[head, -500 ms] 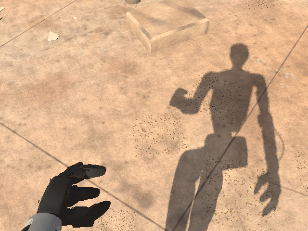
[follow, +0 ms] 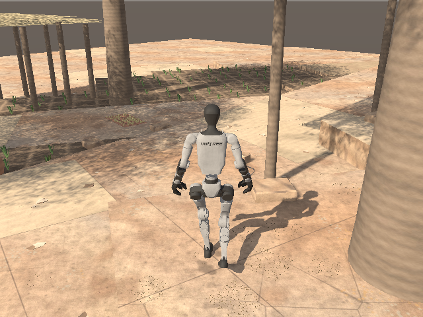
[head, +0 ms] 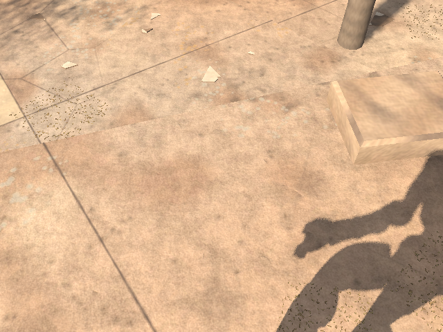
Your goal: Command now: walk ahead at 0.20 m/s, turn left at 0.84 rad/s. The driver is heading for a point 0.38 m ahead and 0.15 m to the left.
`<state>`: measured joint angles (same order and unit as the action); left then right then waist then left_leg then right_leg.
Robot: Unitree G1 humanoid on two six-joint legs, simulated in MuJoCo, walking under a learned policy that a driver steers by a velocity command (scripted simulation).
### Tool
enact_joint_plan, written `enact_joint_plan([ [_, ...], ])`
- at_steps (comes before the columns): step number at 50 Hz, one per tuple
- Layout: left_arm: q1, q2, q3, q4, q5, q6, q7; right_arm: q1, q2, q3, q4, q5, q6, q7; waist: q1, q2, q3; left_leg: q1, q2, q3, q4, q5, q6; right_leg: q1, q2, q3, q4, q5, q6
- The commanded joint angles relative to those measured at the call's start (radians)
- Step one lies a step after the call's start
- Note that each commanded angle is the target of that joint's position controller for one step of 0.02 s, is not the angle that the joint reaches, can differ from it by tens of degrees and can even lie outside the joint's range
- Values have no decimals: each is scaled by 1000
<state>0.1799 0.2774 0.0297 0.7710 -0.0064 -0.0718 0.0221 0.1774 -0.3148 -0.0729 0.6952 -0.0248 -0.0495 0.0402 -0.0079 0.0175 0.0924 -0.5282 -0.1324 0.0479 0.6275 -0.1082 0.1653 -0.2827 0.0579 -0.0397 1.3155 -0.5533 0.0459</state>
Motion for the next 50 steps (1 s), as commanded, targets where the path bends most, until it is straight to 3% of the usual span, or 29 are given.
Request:
enact_joint_plan([
  [1, 35, 185, 31, -149, 2, -12, -18, 24, -178, -49, -149, 24, 2, -11, 11, -62, -316, 580, 387, -740, -290, 240, 269, -470, 3, 217, 215, 47, -2],
  [2, 3, 173, 32, -147, 19, 4, -5, 0, -146, -37, -157, 47, 7, -17, 33, -138, -255, 446, 344, -701, -322, 159, 225, -432, -23, 210, 133, 76, 2],
  [5, -34, 127, 31, -160, 26, 33, 6, -14, -142, -42, -163, 40, 28, -42, 57, -69, -174, 222, 213, -512, -295, 370, 147, -298, -32, 187, -169, 100, 29],
  [8, -87, 64, 19, -165, 12, 32, 11, 18, -170, -58, -160, 46, 64, -80, 32, -16, -281, 263, 166, -473, -232, 505, 89, -235, 17, 172, -393, 236, 63],
  [10, -114, 68, 23, -162, 1, 39, 10, 5, -170, -63, -175, 53, 88, -95, 19, 36, -309, 283, 152, -487, -220, 367, 45, -216, 29, 187, -478, 312, 66],
  [14, -184, 79, 38, -170, 0, 35, 5, -2, -145, -63, -197, 47, 106, -94, -13, 135, -242, 271, 132, -572, -219, 95, -3, -168, 40, 210, -653, 340, 45],
  [17, -115, 110, 63, -140, -2, 15, -7, -43, -125, -60, -220, 52, 107, -85, 24, 167, -223, 241, 97, -614, -136, -12, -46, 3, 5, 206, -921, 456, 6],
  [18, -92, 135, 73, -131, 6, 16, -7, -1, -77, -46, -218, 52, 108, -80, 7, 72, -255, 154, 36, -551, -1, -313, -83, 151, -127, 278, -983, 527, -51],
  [19, -112, 197, 83, -159, 27, 32, 1, 62, -27, -30, -216, 43, 107, -79, -35, -142, -267, -9, -84, -358, 239, -549, -130, 262, -348, 487, -973, 656, -166],
  [20, -104, 196, 88, -158, 62, 36, -1, 80, -118, -52, -248, 40, 91, -62, -66, -317, -273, -118, -36, -298, 441, -548, -173, 208, -478, 688, -1023, 636, -293],
  [21, -151, 140, 80, -184, 51, 38, 5, 73, -199, -73, -217, 44, 88, -57, -52, -242, -219, -145, 39, -256, 546, -452, -210, 169, -438, 600, -1026, 544, -299],
  [22, -180, 95, 69, -193, 38, 46, 14, 67, -213, -79, -191, 50, 96, -58, -41, -169, -182, -145, 66, -234, 588, -366, -224, 130, -352, 462, -1010, 436, -251],
  [23, -189, 93, 65, -201, 26, 56, 24, 83, -187, -74, -172, 45, 108, -64, -43, -121, -169, -143, 79, -205, 655, -313, -234, 107, -301, 384, -1001, 412, -219],
  [26, -148, 115, 64, -184, 30, 70, 42, 46, -121, -46, -198, 53, 111, -60, -9, -119, -128, -168, 133, -102, 659, -237, -253, 87, -265, 232, -1026, 519, -233],
  [29, -14, 171, 87, -153, 15, 62, 38, -7, -117, -38, -224, 57, 95, -51, 60, -190, -205, -246, 201, -63, 571, -223, -255, 247, -327, 265, -1102, 158, -233],
  [31, 13, 197, 99, -145, 4, 45, 30, -23, -120, -37, -227, 55, 83, -41, 71, -192, -197, -265, 231, -58, 530, -233, -239, 272, -366, 281, -1142, -10, -223],
  [37, -23, 228, 118, -132, -5, 12, 7, -14, -77, -25, -193, 51, 69, -26, 35, -172, -121, -77, 262, -5, 316, -228, -177, 145, -387, 102, -1204, -40, -175],
  [38, 30, 212, 104, -120, 58, 24, -20, -40, -71, -12, -208, -36, 99, 31, 41, -124, -143, 38, 211, 44, 219, -267, -152, 101, -381, -5, -1187, -56, -133],
  [39, 9, 221, 109, -118, 63, 33, -29, -47, -66, -14, -206, -23, 107, 57, 36, -187, -130, 111, 195, 86, 163, -282, -136, 62, -363, -58, -1180, -64, -106],
  [41, -1, 229, 109, -119, 55, 49, -33, -44, -74, -14, -204, -3, 106, 69, 24, -217, -105, 196, 180, 130, 86, -295, -104, 33, -387, -90, -1149, -84, -91],
  [42, -19, 228, 107, -122, 46, 57, -37, 0, -66, -11, -186, -4, 105, 63, -10, -182, -91, 265, 168, 153, 15, -256, -87, 6, -389, -118, -1090, -94, -83],
  [43, -23, 203, 100, -121, 42, 65, -38, 107, -65, -13, -129, -7, 97, 49, -62, -77, -91, 392, 127, 161, -52, -249, -73, -62, -346, -180, -926, -102, -72],
  [44, -28, 129, 77, -124, 58, 71, -38, 316, -95, -27, -30, -8, 80, 28, -147, 156, -97, 581, 97, 71, -118, -351, -43, -214, -250, -262, -527, -1, -64],
  [45, -83, -25, 22, -162, 80, 73, -43, 378, -128, -12, -34, 6, 62, 18, -157, 362, -17, 615, 297, -299, -141, -517, -14, -600, -166, -200, -97, -130, -53],
  [46, -172, 22, 27, -274, 84, 57, -47, 321, -244, -31, -110, 19, 52, -5, -156, 390, -64, 625, 440, -738, -404, -546, 89, -813, -77, -27, -5, -39, -38],
  [47, -248, 84, 37, -300, 86, 36, -53, 322, -226, -32, -92, 9, 45, -25, -159, 211, -27, 638, 502, -759, -470, -582, 128, -884, -157, 44, 17, 81, -33],
  [48, -214, 126, 44, -267, 79, 19, -59, 301, -195, -22, -92, -5, 36, -38, -129, 123, -36, 617, 481, -669, -437, -546, 123, -844, -183, 43, -25, 193, -30],
  [49, -124, 146, 45, -209, 77, 12, -65, 272, -168, -11, -90, -19, 29, -42, -83, 73, -43, 580, 420, -566, -436, -457, 102, -752, -193, 33, -59, 250, -24],
  [50, -56, 147, 45, -174, 75, 17, -72, 222, -141, 3, -92, -13, 16, -45, -35, 53, -25, 511, 374, -476, -442, -253, 79, -659, -198, 32, -107, 305, -13],
])
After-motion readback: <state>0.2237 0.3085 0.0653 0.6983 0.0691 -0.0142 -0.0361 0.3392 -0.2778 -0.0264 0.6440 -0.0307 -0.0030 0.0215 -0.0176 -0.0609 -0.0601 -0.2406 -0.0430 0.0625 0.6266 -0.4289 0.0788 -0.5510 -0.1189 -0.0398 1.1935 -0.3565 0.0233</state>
